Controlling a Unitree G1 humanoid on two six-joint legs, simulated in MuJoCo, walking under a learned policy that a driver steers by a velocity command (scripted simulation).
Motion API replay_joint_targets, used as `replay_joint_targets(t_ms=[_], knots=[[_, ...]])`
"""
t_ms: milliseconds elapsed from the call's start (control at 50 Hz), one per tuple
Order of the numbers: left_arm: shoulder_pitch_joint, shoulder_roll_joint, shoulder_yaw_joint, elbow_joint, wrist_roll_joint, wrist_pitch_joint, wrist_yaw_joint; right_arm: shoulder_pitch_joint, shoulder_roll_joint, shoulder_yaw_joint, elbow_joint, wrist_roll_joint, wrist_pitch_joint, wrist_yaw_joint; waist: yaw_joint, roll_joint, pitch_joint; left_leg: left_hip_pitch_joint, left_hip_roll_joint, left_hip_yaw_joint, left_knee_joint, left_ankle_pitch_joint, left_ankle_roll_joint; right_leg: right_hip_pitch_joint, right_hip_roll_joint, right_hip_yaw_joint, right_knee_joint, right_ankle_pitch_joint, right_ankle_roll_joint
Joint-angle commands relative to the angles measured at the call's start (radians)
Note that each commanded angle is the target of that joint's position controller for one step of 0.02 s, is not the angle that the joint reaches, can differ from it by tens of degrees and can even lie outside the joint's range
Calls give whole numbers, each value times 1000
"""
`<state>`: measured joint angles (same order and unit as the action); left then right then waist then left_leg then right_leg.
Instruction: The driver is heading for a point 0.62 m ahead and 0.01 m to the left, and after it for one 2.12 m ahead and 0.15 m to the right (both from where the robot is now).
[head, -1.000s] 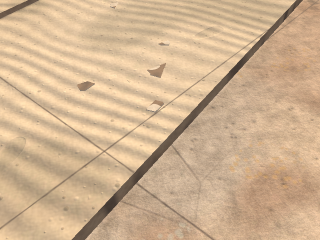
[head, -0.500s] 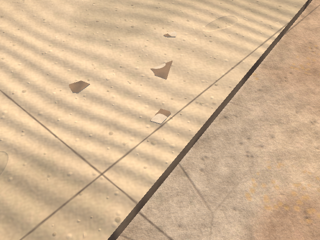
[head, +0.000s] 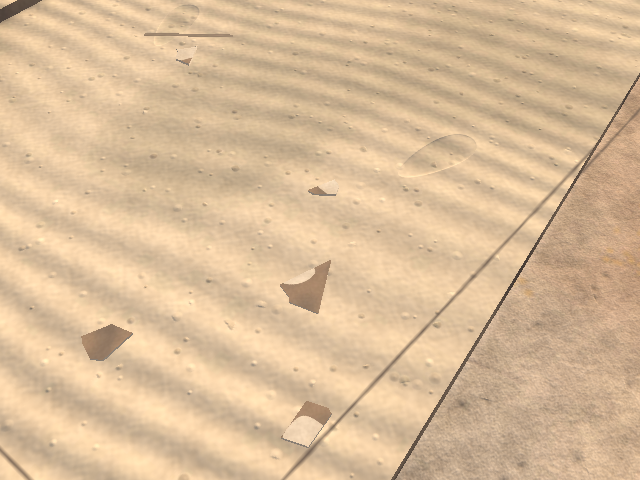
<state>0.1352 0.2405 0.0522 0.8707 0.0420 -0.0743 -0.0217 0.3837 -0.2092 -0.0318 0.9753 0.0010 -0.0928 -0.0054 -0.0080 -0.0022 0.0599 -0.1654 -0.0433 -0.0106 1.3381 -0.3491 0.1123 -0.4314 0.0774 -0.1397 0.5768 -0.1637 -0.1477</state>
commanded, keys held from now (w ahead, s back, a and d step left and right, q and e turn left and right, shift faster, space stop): w+shift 0.40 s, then shift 0.60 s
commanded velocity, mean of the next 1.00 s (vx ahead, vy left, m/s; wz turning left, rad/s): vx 0.62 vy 0.00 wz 0.00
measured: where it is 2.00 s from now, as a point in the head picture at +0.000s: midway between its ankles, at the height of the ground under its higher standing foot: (298, 297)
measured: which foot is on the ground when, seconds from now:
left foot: up 0.00-0.34, down 0.36-0.76, up 0.78-1.00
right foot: down 0.00-0.36, up 0.38-0.72, down 0.74-1.00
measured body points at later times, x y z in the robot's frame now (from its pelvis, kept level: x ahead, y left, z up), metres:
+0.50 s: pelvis +0.47 +0.03 +0.07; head +0.47 +0.03 +0.52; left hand +0.55 +0.29 -0.05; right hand +0.54 -0.22 -0.06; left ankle +0.49 +0.08 -0.63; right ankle +0.35 -0.09 -0.50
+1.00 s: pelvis +0.76 +0.02 +0.11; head +0.79 +0.02 +0.55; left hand +0.87 +0.26 -0.02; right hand +0.90 -0.23 -0.02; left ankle +0.79 +0.19 -0.59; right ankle +0.85 -0.05 -0.63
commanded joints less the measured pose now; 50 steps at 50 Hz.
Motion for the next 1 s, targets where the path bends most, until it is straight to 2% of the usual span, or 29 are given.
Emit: replay_joint_targets(t_ms=[20, 60, 120, 160, 200, 260, 300, 340, 360, 380, 400, 420, 460, 480, 520, 540, 600, 640, 680, 740, 760, 780, 800, 820, 840, 860, 900, 940, 1000], knots=[[231, 40, 21, 61, 6, -13, -6, -75, -41, 1, -133, -11, -20, 3, 49, 58, -84, -624, 83, -50, 383, 62, 43, 474, -332, 566, -346, -228, -120], [274, 10, 0, 120, -14, -34, 2, -104, 38, 24, -174, -40, 16, 24, -16, 30, -43, -669, 102, -39, 523, 37, 39, 281, -285, 471, -364, -254, -91], [322, 7, -24, 164, -24, -57, -7, -302, 124, 77, -307, -39, 47, 14, -59, -1, 33, -1008, 111, -52, 791, -21, 47, 114, -300, 416, -377, -351, -63], [270, 32, -45, 143, -32, -65, -11, -430, 74, 95, -384, -27, 44, 11, -85, 28, 124, -927, 139, 28, 448, 53, 10, -98, -213, 292, -501, -340, -5], [340, 25, -57, 144, -56, -75, 0, -455, 7, 85, -379, -24, 49, 21, -36, 36, 128, -769, 130, 147, 222, 165, -28, -116, -148, 203, -551, 128, -6], [380, 110, -36, 143, -80, -74, 23, -457, 12, 95, -379, -22, 47, 26, -15, 20, 3, -469, 99, 212, -189, 231, 7, 137, -165, 116, -563, 767, -1], [441, 173, -18, 137, -54, -67, 36, -422, -6, 90, -357, -12, 50, 24, -21, -102, -123, -378, -22, 280, -249, 100, 19, 415, -225, 102, -369, 1500, -3], [422, 214, 14, 134, 16, -52, 35, -168, -95, 49, -313, -3, 30, 4, -162, -236, -229, -252, -59, 170, -423, -115, 85, 586, -325, 152, 80, 1673, -4], [353, 181, 18, 106, 1, -57, 35, 28, -159, 16, -260, -18, 20, -5, -264, -183, -322, -23, 38, -12, -496, -142, 145, 443, -292, 132, 396, 1428, -8], [350, 42, 0, 28, -48, -70, 8, 124, -281, -32, -196, -44, 11, -2, -203, 139, -413, 232, 288, -598, -783, -474, 260, 49, -52, 150, 856, 464, 40], [301, 64, 9, -16, -29, -89, -13, 34, -263, -41, -176, -23, 23, 13, -133, 224, -362, 296, 333, -987, -1059, -506, 240, -239, 29, 266, 1039, -8, 25], [261, 43, 2, -54, -40, -88, -11, -56, -199, -36, -168, -29, 17, 20, -65, 118, -166, 196, 357, -835, -1024, -354, 219, -367, -25, 267, 1101, -13, 18], [199, 0, -6, -80, -27, -60, 4, -74, -44, -6, -115, -41, -8, 23, -2, -121, 7, -72, 312, -478, -974, 178, 157, -337, -88, 253, 1049, -72, 24], [198, -27, -13, -99, -24, -35, 5, -83, 2, 6, -90, -42, -20, 17, 43, -93, 26, -156, 271, -343, -980, 325, 127, -296, -101, 261, 995, -109, 37], [194, -31, -21, -119, -22, 4, 15, -66, -14, 3, -55, -30, -41, 13, 75, -17, 36, -168, 217, -176, -1039, 546, 87, -296, -103, 246, 861, -177, 52], [203, 0, -22, -113, -98, -3, 21, -173, 41, 25, -74, 7, -50, 33, 107, 29, 23, -209, 169, -72, -1049, 635, 78, -247, -115, 240, 750, -155, 49], [84, -14, -41, -163, -45, -45, 13, -188, -80, 11, -81, 18, -59, 1, 86, 35, -11, -261, 82, 69, -1058, 931, 60, -51, -86, 79, 273, 60, 115], [-26, -27, -48, -182, -43, -58, 1, -16, -159, -5, -49, 25, -52, -29, -7, 38, -115, -71, 82, 58, -1015, 953, 40, 21, -4, 14, 34, 297, 148], [-32, 36, -27, -190, -49, -53, -9, 32, -193, -10, -47, 24, -40, -43, -10, 114, -155, 90, 113, 26, -942, 1007, -8, 56, 44, 24, -90, 391, 136], [230, 114, 7, -97, -16, -50, -15, -84, -186, -8, -83, 18, -19, -44, 162, 152, -228, 85, 76, 46, -563, 878, -100, 355, -22, 104, -268, 673, 52], [347, 147, 6, -48, 12, -40, -5, -118, -136, 6, -114, -3, -13, -39, 193, -23, -311, -104, -31, 77, -145, 173, -127, 576, -227, 274, -155, 1176, -20], [314, 119, -28, -70, 66, -48, -1, 178, 13, 44, -66, 0, -12, -15, 47, -229, -525, -352, -89, -196, 120, -367, -151, 870, -495, 592, 43, 1577, -251], [250, 94, -18, -102, 38, -42, -4, 217, -91, 28, -36, 17, -14, 4, 74, -149, -575, -384, -43, -298, 135, -302, -141, 823, -506, 609, -17, 1392, -305], [140, 86, -18, -131, -2, -34, 0, 91, -167, 9, -70, 27, -6, 8, 58, -78, -420, -445, -2, -225, 74, -258, -146, 676, -448, 531, -81, 1115, -270], [69, 63, -28, -134, -27, -28, 3, -10, -167, 0, -86, 11, 8, -3, 22, 44, -302, -429, 47, -156, -22, -203, -155, 486, -384, 471, -146, 896, -212], [30, 38, -42, -138, -34, -23, 4, -44, -156, -6, -86, 4, 28, -12, -8, 69, -236, -395, 75, -122, -93, -171, -169, 335, -351, 443, -197, 744, -194], [-8, 79, -32, -133, -10, 0, 0, -42, -96, 6, -86, 1, 71, -19, -45, -24, -170, -245, 87, -58, -278, -134, -188, 96, -286, 369, -261, 650, -151], [6, 93, -24, -121, 5, 9, 3, -36, -61, 15, -74, -2, 80, -32, -47, -66, -210, -152, 83, -37, -428, -78, -191, 57, -249, 298, -261, 664, -130], [23, 103, -17, -106, -11, 19, 14, -94, -90, 5, -66, -1, 94, -43, -24, -95, -246, -93, 85, -36, -560, 71, -173, 61, -248, 303, -285, 326, -104]])
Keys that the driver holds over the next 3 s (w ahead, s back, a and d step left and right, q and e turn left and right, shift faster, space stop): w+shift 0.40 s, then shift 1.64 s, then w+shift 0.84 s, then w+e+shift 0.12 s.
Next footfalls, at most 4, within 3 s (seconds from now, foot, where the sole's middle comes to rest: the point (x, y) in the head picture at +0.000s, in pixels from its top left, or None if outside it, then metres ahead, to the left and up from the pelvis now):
0.36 left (286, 429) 0.53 0.09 -0.66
0.74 right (349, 276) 0.89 -0.05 -0.66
1.10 left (246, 289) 0.85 0.19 -0.66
2.34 right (364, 262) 0.93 -0.09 -0.66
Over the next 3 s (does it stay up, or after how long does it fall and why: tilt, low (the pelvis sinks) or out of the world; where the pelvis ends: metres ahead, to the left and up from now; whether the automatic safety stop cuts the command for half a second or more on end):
stays up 1.34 0.06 0.11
